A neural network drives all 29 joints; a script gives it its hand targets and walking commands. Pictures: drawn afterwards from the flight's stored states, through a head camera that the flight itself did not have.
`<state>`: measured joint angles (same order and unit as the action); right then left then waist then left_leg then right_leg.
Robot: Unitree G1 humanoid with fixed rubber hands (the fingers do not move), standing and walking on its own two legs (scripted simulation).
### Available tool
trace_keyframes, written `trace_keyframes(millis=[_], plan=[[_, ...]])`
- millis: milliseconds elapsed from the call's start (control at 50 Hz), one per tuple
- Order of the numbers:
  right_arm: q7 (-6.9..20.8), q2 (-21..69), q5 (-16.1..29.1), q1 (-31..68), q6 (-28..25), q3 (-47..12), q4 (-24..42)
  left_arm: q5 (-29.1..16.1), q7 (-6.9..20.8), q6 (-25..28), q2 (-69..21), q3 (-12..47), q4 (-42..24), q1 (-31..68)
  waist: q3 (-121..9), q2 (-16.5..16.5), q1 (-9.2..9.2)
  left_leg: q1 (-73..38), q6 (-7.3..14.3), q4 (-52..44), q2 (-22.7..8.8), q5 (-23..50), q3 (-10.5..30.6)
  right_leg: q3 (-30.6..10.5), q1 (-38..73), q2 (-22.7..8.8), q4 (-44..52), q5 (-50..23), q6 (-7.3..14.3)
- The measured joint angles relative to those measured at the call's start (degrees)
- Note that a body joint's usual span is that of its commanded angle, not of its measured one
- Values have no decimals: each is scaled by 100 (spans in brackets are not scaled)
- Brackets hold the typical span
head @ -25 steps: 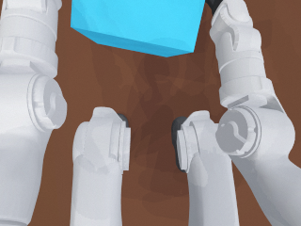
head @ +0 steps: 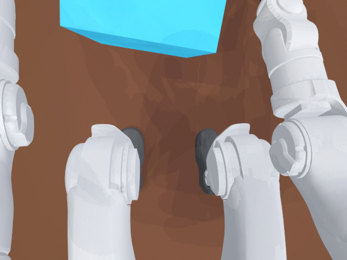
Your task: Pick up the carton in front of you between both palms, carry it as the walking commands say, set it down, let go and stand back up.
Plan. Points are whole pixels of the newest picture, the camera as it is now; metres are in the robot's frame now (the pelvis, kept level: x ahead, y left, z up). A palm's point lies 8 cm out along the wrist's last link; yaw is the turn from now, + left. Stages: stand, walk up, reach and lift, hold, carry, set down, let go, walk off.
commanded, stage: set down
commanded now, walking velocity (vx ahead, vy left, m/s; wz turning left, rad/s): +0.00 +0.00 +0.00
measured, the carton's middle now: out of the picture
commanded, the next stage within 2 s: let go in 0.96 s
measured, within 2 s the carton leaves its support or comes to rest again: neither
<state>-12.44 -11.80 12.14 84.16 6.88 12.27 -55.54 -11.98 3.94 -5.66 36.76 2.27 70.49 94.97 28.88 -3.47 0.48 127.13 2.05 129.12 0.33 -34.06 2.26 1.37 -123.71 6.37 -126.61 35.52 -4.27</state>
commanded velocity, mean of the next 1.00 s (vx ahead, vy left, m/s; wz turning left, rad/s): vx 0.00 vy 0.00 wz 0.00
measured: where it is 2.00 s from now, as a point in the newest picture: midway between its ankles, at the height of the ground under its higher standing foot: (170, 172)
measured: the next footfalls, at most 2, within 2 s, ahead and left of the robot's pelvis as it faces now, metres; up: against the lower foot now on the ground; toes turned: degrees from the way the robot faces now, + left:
none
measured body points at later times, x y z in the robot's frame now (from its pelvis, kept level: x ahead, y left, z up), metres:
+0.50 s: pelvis +0.00 +0.01 +0.12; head +0.35 +0.07 +0.40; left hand +0.59 +0.28 +0.00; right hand +0.57 -0.11 +0.00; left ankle +0.11 +0.11 -0.33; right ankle +0.11 -0.12 -0.33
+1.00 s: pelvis +0.03 +0.01 +0.26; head +0.36 +0.07 +0.57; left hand +0.59 +0.29 +0.16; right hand +0.56 -0.11 +0.15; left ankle +0.11 +0.11 -0.33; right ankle +0.11 -0.12 -0.33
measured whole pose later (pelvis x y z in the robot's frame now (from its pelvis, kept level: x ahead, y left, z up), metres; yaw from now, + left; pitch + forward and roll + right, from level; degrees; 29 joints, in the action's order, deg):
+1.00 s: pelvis +0.03 +0.01 +0.26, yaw +3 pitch +44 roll -4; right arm -9.6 -2.6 -2.3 64.2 14.0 23.2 -37.5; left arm 5.6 8.4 -11.8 27.5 -15.4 60.4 78.6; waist 2.4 -0.5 3.1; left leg 94.6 2.0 70.0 3.1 -19.7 3.0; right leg -2.2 -91.4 3.0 -67.7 21.0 -3.5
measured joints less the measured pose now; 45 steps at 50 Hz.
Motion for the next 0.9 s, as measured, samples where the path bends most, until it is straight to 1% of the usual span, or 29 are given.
trace_keyframes(millis=[80, 140, 180, 300, 380, 480, 660, 760, 900], plan=[[-186, 179, -28, -199, 191, -2, 552, 78, 18, -203, -59, -57, -335, -75, -235, 10, 36, -87, -24, -191, 23, 29, 11, 2, 82, -31, 178, -21, 37], [-297, 338, -166, -379, 398, 95, 912, 302, 22, -406, -164, -238, -566, -233, -529, 20, 57, -234, -37, -474, 38, 51, 8, -21, 217, -43, 451, -49, 58], [-320, 429, -317, -466, 510, 221, 981, 460, 47, -513, -229, -367, -562, -320, -786, 38, 72, -329, -40, -723, 51, 85, 6, -42, 308, -53, 696, -85, 67], [-178, 610, -840, -634, 597, 717, 808, 853, 172, -574, -383, -725, -338, -498, -1530, 108, 120, -551, -37, -1548, 96, 273, 11, -95, 540, -99, 1526, -269, 69], [-83, 651, -1021, -727, 594, 902, 827, 1043, 210, -558, -452, -900, -322, -566, -1815, 131, 151, -690, -30, -2007, 122, 401, 23, -116, 692, -124, 1997, -397, 62], [-46, 637, -1005, -857, 667, 912, 1086, 1176, 219, -634, -488, -1023, -563, -675, -1961, 149, 182, -907, -17, -2489, 150, 527, 32, -146, 920, -149, 2494, -524, 50], [-12, 607, -899, -1251, 880, 794, 1667, 1197, 268, -870, -541, -1107, -1141, -1020, -2155, 204, 204, -1557, 0, -3546, 207, 772, 33, -228, 1573, -207, 3558, -772, 41], [63, 664, -1008, -1491, 888, 848, 1759, 1287, 325, -870, -639, -1248, -1174, -1221, -2363, 252, 219, -2024, 2, -4234, 237, 940, 39, -274, 2033, -245, 4242, -944, 46], [187, 823, -1253, -1796, 792, 994, 1798, 1546, 412, -730, -807, -1547, -1088, -1479, -2583, 295, 254, -2747, -2, -5232, 265, 1221, 56, -328, 2740, -299, 5227, -1231, 63]])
